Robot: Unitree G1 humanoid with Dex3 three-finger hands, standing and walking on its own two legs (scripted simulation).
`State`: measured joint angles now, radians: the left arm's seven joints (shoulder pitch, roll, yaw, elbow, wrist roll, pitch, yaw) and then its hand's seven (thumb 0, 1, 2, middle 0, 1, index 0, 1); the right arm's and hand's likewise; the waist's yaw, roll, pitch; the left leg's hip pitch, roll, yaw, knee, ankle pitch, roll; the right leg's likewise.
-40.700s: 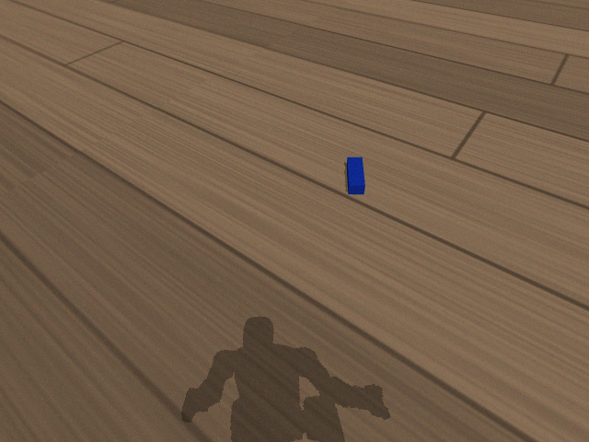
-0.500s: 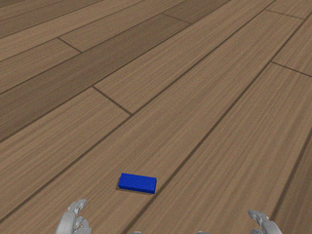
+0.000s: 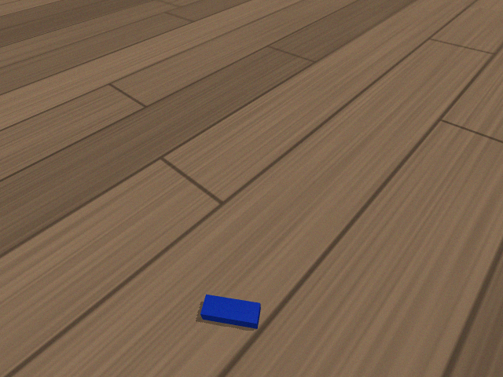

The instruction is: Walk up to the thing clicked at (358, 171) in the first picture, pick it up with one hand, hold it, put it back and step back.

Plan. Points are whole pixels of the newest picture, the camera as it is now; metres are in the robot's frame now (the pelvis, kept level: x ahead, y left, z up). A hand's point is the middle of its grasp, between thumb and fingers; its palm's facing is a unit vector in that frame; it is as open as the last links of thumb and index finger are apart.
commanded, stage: stand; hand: left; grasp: from above
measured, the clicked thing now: (231, 311) +0.50 +0.16 -0.74
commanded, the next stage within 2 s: step back in 1.84 s
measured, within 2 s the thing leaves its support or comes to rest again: neither
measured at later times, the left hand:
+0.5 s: hand out of the picture +0.05 +0.23 -0.15, palm faces +0.03 -0.94 -0.34, open 7.4 cm
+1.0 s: hand out of the picture +0.07 +0.24 -0.15, palm faces +0.02 -0.94 -0.34, open 7.4 cm
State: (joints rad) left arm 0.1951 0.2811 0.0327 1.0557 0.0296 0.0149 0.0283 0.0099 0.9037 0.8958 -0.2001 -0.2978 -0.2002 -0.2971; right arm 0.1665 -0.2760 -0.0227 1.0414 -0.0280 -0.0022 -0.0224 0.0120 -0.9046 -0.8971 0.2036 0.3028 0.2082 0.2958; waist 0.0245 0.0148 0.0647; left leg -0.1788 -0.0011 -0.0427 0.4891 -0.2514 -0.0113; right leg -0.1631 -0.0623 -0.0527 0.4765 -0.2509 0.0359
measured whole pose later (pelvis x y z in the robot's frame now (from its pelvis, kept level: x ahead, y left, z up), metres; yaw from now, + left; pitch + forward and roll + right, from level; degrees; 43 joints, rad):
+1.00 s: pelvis +0.01 -0.01 +0.01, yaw +0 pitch -3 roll +0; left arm 0.10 0.32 0.03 1.16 0.01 0.00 0.01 0.01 0.90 0.90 -0.20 -0.30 -0.20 -0.30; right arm 0.12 -0.32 0.00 1.13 -0.02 -0.01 -0.01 0.01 -0.91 -0.90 0.20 0.30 0.21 0.30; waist 0.01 0.02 0.07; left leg -0.11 0.02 -0.05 0.34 -0.18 -0.03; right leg -0.09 -0.04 -0.06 0.34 -0.19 0.02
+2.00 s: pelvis -0.01 -0.01 +0.00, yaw +0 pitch -2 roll +0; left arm 0.07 0.35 0.06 1.05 0.00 0.01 0.01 0.01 0.90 0.90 -0.20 -0.30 -0.20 -0.30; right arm 0.07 -0.38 -0.03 1.04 0.01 0.04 0.01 0.01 -0.91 -0.90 0.20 0.30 0.21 0.30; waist -0.01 0.02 0.16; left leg -0.28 0.00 -0.04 0.62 -0.29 0.01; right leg -0.21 -0.05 -0.06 0.46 -0.22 0.01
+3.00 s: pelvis -0.20 +0.05 -0.01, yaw -2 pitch -4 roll +0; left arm 0.12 0.39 0.08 0.80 0.02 0.07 0.02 0.01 0.90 0.90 -0.20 -0.30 -0.20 -0.30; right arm 0.16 -0.36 -0.03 0.88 -0.03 0.03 0.00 0.01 -0.91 -0.90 0.20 0.30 0.21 0.30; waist -0.01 -0.05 0.19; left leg -0.25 -0.02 -0.04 0.62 -0.31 0.02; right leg -0.46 0.09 0.12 0.94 -0.49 -0.01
